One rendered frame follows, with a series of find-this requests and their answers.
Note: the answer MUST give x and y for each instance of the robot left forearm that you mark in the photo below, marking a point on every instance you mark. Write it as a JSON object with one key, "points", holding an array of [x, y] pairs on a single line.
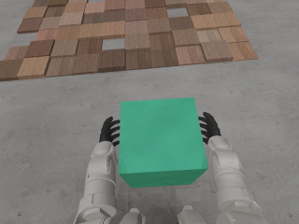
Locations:
{"points": [[99, 189]]}

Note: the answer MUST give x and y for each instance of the carton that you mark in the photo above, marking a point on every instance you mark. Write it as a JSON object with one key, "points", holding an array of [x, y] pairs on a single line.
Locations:
{"points": [[161, 143]]}

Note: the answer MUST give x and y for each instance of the right robot thigh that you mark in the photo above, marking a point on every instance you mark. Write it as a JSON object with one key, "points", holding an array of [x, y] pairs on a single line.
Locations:
{"points": [[190, 216]]}

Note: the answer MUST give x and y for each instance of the robot right forearm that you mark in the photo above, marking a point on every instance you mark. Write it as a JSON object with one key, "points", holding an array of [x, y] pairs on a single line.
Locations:
{"points": [[232, 190]]}

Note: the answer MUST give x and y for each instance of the right robot upper arm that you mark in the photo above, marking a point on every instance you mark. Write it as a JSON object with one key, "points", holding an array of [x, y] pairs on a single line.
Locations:
{"points": [[236, 217]]}

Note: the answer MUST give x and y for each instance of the right robot hand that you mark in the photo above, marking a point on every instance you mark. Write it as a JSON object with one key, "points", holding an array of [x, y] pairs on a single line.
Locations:
{"points": [[211, 127]]}

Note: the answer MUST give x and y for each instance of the left robot shin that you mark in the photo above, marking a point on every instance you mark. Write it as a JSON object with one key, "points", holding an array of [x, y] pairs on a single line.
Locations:
{"points": [[134, 210]]}

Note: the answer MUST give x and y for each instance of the left robot hand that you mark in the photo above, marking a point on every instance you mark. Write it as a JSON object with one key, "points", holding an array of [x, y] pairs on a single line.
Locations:
{"points": [[106, 132]]}

